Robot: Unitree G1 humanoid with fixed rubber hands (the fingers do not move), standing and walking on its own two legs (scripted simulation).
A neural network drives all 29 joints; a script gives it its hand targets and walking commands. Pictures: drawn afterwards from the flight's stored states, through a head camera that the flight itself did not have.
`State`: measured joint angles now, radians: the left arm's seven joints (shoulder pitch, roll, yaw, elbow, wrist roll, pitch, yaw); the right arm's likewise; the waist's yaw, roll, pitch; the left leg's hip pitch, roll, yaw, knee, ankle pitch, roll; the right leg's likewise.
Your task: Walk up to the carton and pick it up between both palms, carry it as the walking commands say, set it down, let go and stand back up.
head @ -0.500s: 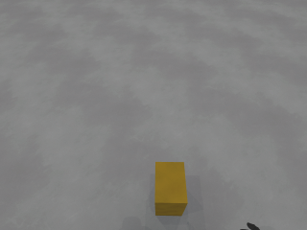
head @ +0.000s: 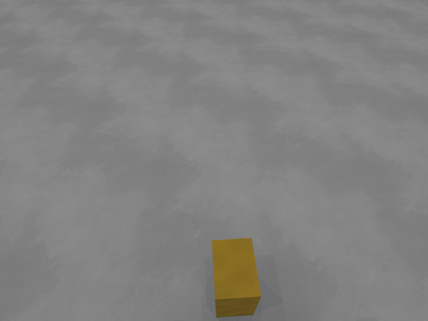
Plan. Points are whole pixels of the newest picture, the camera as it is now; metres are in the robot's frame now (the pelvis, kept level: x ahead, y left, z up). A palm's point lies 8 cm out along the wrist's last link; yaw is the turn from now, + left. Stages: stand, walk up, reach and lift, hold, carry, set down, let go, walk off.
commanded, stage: walk up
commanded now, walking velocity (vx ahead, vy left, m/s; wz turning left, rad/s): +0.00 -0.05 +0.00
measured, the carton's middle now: (233, 279) +0.39 -0.04 -0.63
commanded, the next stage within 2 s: none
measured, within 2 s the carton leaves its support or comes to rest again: neither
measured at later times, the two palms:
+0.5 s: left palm out of the picture +0.02 +0.20 -0.14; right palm out of the picture +0.03 -0.28 -0.14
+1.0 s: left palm out of the picture +0.03 +0.21 -0.14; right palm out of the picture +0.02 -0.31 -0.14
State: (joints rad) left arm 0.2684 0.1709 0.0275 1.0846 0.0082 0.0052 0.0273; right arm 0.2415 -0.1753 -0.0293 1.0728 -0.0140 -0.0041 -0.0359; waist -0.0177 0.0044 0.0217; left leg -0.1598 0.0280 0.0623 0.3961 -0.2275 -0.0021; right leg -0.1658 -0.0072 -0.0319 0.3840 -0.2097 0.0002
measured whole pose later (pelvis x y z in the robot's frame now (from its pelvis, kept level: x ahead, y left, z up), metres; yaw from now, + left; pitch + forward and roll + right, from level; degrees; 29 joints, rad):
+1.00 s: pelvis +0.00 -0.05 -0.01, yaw +0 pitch +1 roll -1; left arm 0.27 0.24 0.07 0.96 0.01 0.04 0.01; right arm 0.28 -0.22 -0.04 0.98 -0.04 0.03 -0.06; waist -0.01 0.00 0.02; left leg -0.26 0.12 0.03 0.54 -0.29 -0.08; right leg -0.25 0.07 -0.08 0.51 -0.28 -0.08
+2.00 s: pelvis +0.01 -0.02 +0.00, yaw -1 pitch -1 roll +0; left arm 0.29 0.19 0.03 1.00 0.00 -0.01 0.03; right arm 0.30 -0.19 -0.03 1.07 0.00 0.00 -0.03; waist -0.02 0.00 0.02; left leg -0.10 0.04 0.08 0.34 -0.23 -0.03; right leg -0.14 0.01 -0.03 0.38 -0.23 -0.02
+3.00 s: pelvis -0.03 +0.01 -0.05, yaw +0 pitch +16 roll +0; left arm -0.02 0.12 0.04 0.44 0.04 0.45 0.03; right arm -0.01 -0.17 -0.09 0.50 -0.03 0.42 0.04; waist 0.00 0.00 -0.01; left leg -0.77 0.01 0.02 0.88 -0.38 0.01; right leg -0.77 -0.01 0.00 0.86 -0.35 0.02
